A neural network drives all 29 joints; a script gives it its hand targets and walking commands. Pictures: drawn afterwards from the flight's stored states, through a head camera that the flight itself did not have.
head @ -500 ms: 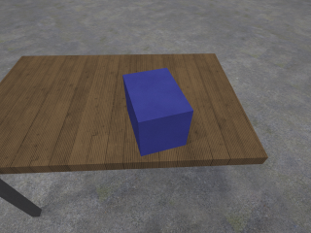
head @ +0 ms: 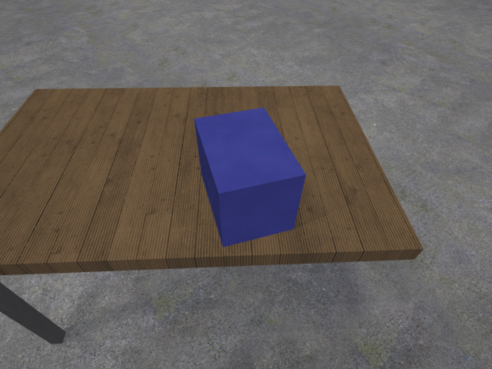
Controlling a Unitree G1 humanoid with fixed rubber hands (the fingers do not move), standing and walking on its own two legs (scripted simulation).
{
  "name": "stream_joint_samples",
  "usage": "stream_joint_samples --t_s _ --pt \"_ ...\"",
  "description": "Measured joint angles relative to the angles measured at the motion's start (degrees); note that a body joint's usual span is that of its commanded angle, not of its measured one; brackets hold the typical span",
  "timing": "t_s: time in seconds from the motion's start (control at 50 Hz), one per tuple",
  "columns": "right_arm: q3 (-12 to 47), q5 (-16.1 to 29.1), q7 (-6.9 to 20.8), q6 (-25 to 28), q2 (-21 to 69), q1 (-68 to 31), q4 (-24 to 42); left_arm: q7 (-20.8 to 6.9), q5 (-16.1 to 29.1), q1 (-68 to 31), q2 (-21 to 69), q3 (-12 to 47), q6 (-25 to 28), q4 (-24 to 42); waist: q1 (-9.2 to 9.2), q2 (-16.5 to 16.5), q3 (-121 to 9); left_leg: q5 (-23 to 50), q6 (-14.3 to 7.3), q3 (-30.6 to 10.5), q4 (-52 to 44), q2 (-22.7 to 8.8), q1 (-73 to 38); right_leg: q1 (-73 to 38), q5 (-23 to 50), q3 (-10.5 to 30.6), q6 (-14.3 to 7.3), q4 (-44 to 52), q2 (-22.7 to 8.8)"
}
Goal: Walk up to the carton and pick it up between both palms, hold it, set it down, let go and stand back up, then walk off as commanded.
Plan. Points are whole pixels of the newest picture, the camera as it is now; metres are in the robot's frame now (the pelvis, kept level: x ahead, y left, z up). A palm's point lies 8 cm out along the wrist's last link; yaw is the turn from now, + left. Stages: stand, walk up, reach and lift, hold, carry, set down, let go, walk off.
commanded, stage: walk up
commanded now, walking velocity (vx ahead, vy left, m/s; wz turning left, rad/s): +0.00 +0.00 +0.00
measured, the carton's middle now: (244, 174) +0.55 +0.03 -0.02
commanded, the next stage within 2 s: none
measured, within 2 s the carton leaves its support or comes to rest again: neither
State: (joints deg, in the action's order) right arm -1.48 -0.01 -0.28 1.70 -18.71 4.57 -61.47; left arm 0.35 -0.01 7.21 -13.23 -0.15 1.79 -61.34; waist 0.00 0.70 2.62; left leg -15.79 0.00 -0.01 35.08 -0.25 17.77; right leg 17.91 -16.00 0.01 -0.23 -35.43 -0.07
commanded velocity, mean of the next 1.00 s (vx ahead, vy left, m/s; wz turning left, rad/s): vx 0.00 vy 0.00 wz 0.00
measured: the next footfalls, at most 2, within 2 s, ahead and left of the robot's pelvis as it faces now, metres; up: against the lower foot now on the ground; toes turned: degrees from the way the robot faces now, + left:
none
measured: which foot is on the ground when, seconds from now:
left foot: down 0.00-1.00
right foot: down 0.00-1.00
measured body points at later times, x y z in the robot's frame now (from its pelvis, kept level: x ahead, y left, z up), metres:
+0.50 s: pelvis +0.01 +0.00 +0.00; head +0.03 +0.01 +0.45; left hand +0.11 +0.26 -0.14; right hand +0.08 -0.30 -0.13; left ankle +0.03 +0.12 -0.73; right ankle +0.03 -0.12 -0.73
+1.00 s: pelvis +0.01 +0.00 +0.00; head +0.02 +0.01 +0.45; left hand +0.12 +0.26 -0.14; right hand +0.09 -0.30 -0.12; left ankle +0.03 +0.12 -0.73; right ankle +0.03 -0.12 -0.73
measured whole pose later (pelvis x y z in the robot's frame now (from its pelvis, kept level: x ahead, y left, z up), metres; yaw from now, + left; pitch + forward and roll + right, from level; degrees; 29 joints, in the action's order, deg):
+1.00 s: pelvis +0.01 +0.00 +0.00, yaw +0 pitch +0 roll +0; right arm -1.5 0.0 0.3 1.9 -18.7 10.1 -58.6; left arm 0.4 0.0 7.2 -14.7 -0.2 2.2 -58.1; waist 0.0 1.6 0.8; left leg -16.9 0.0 0.0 35.1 -0.2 17.8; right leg 17.8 -16.9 0.0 -0.4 -35.1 -0.1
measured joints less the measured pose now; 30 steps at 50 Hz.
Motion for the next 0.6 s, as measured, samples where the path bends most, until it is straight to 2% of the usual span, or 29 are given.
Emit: stream_joint_samples --t_s 0.6 --pt "0.00 0.00 0.59 0.12 0.00 5.16 1.24 0.00 0.00 0.00 -0.99 0.00 0.30 3.06 0.00 0.64 -0.47 -1.05 0.00 0.00 0.00 0.00 0.04 -0.12 -0.91 0.00 -0.10 0.33 0.00"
